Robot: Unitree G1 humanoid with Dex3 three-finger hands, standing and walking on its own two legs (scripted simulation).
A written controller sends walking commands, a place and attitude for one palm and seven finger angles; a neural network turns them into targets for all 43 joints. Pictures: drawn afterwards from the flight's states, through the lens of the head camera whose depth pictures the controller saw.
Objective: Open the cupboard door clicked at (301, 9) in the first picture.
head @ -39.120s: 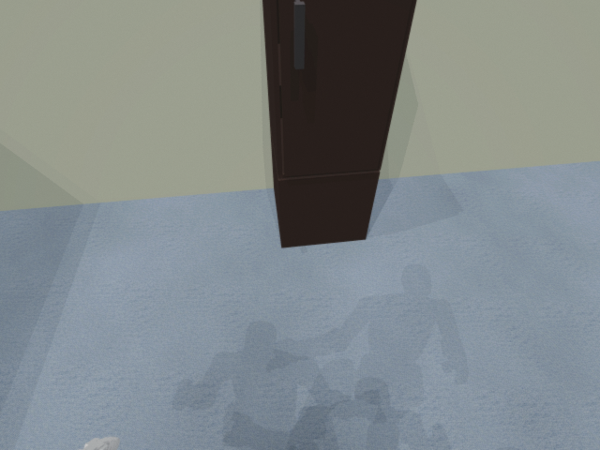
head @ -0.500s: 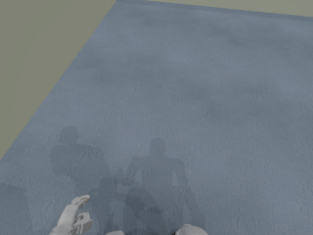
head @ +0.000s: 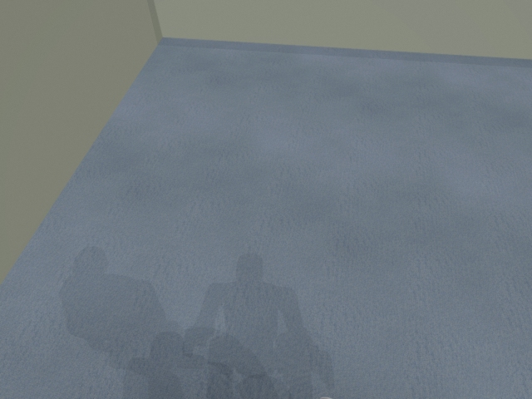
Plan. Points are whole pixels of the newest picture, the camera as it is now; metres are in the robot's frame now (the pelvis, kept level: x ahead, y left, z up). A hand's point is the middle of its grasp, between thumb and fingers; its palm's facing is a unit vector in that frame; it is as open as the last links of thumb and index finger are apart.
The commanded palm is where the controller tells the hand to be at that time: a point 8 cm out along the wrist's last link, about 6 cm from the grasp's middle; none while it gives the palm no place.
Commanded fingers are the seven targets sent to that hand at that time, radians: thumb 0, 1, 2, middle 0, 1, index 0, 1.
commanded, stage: turn to face it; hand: left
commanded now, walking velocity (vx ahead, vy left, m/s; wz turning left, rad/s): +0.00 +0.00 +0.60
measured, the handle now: out of the picture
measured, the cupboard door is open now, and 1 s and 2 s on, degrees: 43 43 43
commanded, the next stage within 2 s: none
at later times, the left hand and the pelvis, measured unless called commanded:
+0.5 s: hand (147, 380) +0.18 +0.22 -0.16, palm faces +0.31 -0.92 -0.24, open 7.3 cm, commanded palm none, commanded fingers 0.00 0.90 0.90 -0.20 -0.30 -0.20 -0.30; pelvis +0.13 -0.01 +0.00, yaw +17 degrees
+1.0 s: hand out of the picture +0.08 +0.17 -0.19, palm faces +0.62 -0.74 -0.25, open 7.4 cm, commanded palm none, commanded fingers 0.00 0.90 0.90 -0.20 -0.30 -0.20 -0.30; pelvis +0.18 -0.02 -0.01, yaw +38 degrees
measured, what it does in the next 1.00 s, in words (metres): walks ahead, turning left: right foot, then left foot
